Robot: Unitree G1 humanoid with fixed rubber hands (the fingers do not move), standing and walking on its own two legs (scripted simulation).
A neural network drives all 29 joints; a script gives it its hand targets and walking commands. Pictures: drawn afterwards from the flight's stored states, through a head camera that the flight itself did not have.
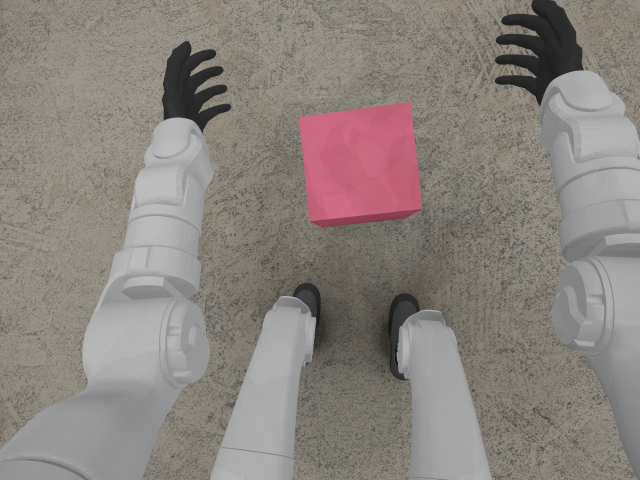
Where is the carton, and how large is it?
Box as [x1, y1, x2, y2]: [299, 102, 421, 226]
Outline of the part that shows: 410,102 299,117 310,221 320,226 329,226 404,218 421,208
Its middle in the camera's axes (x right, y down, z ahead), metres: +0.09 -0.13 +0.85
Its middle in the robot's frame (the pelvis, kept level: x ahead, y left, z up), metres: +0.50 +0.02 -0.52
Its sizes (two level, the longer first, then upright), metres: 0.210 0.200 0.250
